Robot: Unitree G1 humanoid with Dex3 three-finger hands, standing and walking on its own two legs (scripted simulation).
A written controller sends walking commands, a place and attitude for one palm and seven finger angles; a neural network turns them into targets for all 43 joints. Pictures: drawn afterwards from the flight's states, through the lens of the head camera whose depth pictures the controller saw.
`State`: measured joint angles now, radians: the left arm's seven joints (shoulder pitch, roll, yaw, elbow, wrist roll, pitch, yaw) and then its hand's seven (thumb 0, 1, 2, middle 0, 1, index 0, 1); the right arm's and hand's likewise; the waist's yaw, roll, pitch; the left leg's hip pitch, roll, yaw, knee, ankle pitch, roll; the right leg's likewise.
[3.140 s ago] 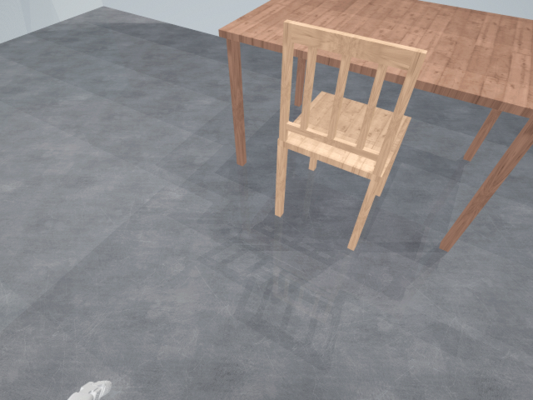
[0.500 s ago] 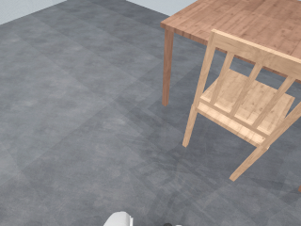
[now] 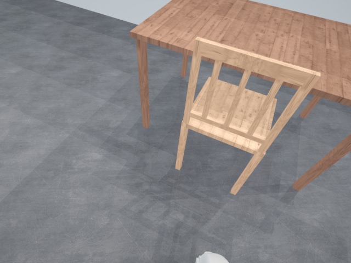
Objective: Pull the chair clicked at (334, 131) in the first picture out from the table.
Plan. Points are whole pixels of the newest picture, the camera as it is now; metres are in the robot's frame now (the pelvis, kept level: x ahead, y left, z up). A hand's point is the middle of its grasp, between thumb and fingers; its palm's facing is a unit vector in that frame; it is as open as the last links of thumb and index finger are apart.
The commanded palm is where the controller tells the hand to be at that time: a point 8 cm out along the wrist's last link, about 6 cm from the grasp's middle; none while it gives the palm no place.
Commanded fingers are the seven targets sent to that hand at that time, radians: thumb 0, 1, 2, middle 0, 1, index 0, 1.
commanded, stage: turn to face it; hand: left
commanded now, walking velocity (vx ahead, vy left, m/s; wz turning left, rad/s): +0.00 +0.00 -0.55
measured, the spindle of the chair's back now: (236, 100) +0.71 -0.17 -0.08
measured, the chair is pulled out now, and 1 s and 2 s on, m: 0.00 0.00 0.00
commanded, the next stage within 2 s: take the last steps up to it in 0.42 s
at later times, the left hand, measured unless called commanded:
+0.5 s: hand (126, 256) +0.16 +0.13 -0.17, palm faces -0.24 -0.95 -0.21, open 7.4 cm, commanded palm none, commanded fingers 0.00 0.90 0.90 -0.20 -0.30 -0.20 -0.30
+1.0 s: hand (149, 242) +0.20 +0.08 -0.17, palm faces -0.31 -0.93 -0.20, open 7.3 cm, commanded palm none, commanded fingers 0.00 0.90 0.90 -0.20 -0.30 -0.20 -0.30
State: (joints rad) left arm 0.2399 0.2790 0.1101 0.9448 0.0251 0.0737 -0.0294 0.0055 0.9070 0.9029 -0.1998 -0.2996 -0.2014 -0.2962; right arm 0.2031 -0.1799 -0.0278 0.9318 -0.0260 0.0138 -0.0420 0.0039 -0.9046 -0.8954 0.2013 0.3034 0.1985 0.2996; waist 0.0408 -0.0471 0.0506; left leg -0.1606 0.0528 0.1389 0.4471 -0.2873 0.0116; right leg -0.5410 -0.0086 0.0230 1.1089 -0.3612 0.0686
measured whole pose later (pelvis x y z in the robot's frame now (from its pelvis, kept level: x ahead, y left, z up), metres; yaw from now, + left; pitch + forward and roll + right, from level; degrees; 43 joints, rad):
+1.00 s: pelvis +0.08 -0.07 -0.01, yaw -18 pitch -1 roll +0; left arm 0.21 0.16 0.05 1.03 0.02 -0.03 -0.02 0.00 0.91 0.90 -0.20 -0.30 -0.20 -0.30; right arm 0.43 -0.16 -0.03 1.13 -0.03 -0.01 -0.01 0.00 -0.91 -0.90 0.20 0.30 0.20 0.30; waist -0.04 0.04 0.04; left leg -0.18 0.09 0.12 0.65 -0.45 -0.01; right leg -0.26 -0.03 -0.12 0.56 -0.27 -0.03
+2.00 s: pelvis +0.24 -0.14 +0.00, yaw -18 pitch -1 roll +2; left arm 0.21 0.15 0.02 1.02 0.03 0.01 0.04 0.00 0.91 0.90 -0.20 -0.30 -0.20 -0.30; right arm 0.21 -0.19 -0.06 1.05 -0.02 0.07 -0.02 0.00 -0.91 -0.90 0.20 0.30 0.20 0.30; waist -0.01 0.04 0.05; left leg -0.35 0.01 0.05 0.76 -0.47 -0.03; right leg -0.23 -0.03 -0.05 0.54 -0.29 -0.03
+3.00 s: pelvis +0.22 -0.13 -0.01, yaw -17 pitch -1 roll +0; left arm 0.26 0.13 0.00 1.10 0.01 -0.04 0.04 0.01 0.94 0.90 -0.20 -0.30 -0.20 -0.30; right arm 0.30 -0.15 0.00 1.09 -0.02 0.00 -0.04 0.01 -0.92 -0.90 0.20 0.30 0.19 0.30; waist -0.02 0.08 0.01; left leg -0.13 0.04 0.00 0.50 -0.36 -0.04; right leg -0.21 0.03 -0.06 0.54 -0.32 -0.05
